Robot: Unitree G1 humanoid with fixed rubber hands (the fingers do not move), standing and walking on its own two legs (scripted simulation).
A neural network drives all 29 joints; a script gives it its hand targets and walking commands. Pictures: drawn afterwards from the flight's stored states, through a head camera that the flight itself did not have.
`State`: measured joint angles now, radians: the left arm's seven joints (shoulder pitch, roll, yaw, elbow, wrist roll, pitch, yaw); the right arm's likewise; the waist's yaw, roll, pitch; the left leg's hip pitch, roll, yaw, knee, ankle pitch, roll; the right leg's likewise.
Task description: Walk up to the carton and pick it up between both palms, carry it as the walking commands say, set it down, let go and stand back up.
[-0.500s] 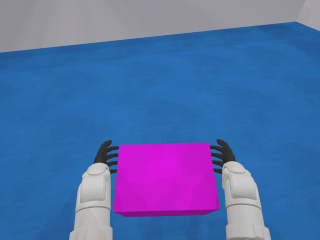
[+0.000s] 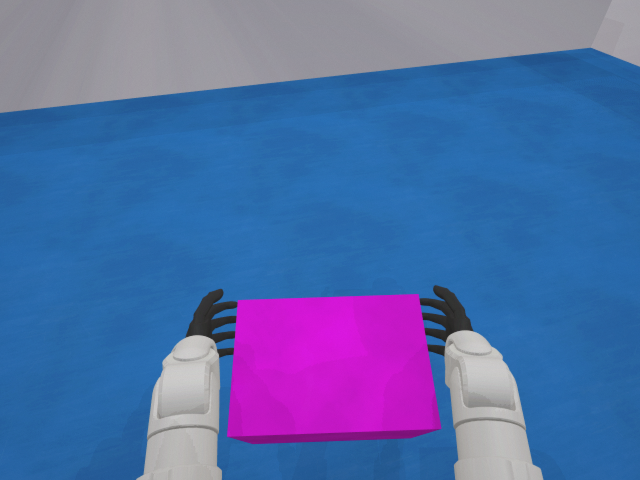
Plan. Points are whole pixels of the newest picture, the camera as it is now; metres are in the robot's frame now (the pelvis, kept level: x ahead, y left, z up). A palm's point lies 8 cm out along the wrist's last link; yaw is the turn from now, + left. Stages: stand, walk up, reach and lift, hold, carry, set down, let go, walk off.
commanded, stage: hold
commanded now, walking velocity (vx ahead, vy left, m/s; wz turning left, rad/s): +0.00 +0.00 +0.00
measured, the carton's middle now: (330, 374) +0.28 +0.00 -0.04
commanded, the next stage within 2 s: carry in 0.62 s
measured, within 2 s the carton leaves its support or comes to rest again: neither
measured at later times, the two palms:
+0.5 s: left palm (199, 346) +0.28 +0.17 +0.05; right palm (455, 341) +0.28 -0.16 +0.05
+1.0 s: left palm (218, 342) +0.26 +0.13 +0.08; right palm (482, 333) +0.27 -0.19 +0.08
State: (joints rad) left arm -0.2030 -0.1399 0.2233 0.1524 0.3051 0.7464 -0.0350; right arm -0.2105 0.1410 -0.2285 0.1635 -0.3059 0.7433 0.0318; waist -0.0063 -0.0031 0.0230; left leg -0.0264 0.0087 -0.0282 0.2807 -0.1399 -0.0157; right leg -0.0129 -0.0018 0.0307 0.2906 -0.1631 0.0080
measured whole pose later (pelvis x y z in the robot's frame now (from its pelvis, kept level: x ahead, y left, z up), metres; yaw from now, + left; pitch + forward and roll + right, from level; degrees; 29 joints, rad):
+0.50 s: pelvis +0.00 +0.00 +0.00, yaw +0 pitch -7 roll +0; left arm -0.22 -0.14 0.24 0.17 0.31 0.74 -0.04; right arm -0.23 0.14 -0.24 0.18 -0.31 0.74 0.02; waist 0.00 -0.01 0.03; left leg -0.03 0.01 -0.02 0.29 -0.14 -0.01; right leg -0.02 0.00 0.04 0.30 -0.17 0.01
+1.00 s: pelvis -0.01 -0.03 -0.03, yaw +3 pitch +3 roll -1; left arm -0.18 -0.14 0.10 -0.29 0.14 1.06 0.14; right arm -0.15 0.13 -0.12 -0.31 -0.15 1.08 -0.15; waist -0.01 0.01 -0.11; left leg -0.43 0.07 -0.06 0.66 -0.30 -0.05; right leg -0.37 0.05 -0.05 0.63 -0.31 -0.05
